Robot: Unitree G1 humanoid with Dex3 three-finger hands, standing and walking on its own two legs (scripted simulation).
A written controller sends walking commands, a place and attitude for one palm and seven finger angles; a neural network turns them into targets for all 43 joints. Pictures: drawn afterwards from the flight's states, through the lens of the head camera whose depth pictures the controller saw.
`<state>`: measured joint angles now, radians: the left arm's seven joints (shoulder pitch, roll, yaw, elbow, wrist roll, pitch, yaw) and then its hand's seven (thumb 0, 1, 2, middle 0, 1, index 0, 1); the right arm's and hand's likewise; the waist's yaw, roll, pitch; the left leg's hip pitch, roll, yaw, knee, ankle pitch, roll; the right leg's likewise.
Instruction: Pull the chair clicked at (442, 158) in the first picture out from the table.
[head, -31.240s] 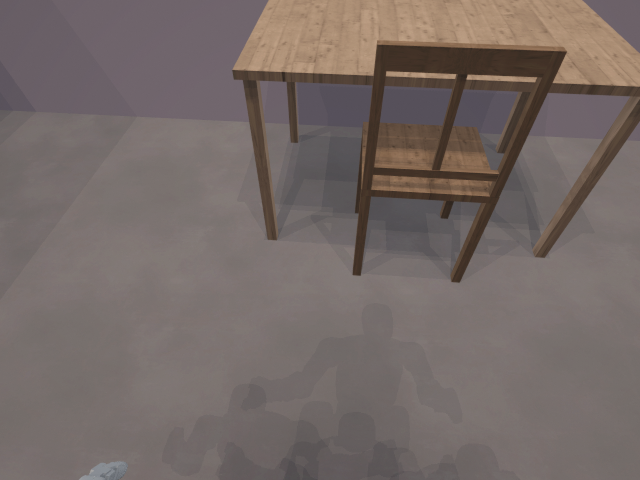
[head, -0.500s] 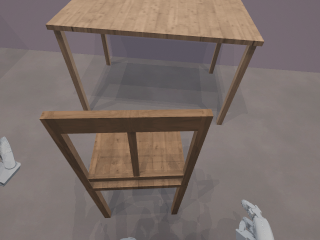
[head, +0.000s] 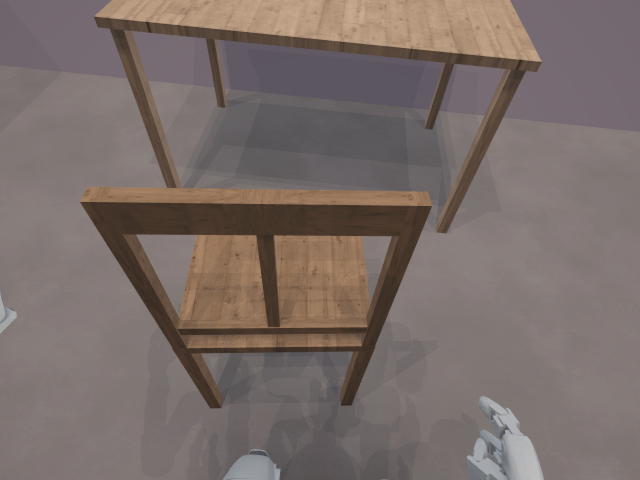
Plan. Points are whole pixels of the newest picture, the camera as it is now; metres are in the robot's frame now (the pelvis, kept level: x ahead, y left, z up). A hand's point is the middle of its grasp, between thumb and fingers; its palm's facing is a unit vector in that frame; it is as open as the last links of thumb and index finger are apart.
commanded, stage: step back with the hand held close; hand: left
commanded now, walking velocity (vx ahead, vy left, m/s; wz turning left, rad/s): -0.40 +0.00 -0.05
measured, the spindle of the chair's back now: (270, 284) +0.41 +0.11 -0.07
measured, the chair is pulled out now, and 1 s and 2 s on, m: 0.60 0.60 0.60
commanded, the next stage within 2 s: stop stepping back and stand still in 0.48 s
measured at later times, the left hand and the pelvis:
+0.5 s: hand out of the picture +0.15 +0.24 +0.20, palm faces +0.37 -0.79 -0.48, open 7.4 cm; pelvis -0.06 -0.01 +0.02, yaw -1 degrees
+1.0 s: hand out of the picture +0.07 +0.24 +0.18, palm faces +0.42 -0.77 -0.49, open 7.4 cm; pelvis -0.13 -0.03 +0.02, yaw -1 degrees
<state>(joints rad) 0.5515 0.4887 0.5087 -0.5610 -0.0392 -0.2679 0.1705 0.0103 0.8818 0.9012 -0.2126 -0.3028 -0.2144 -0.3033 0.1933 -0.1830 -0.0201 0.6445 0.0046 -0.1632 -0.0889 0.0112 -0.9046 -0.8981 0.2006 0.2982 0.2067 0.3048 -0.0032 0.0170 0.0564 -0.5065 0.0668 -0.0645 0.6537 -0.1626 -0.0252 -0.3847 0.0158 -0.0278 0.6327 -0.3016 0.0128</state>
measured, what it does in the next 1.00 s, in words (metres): walks backwards: left foot, then right foot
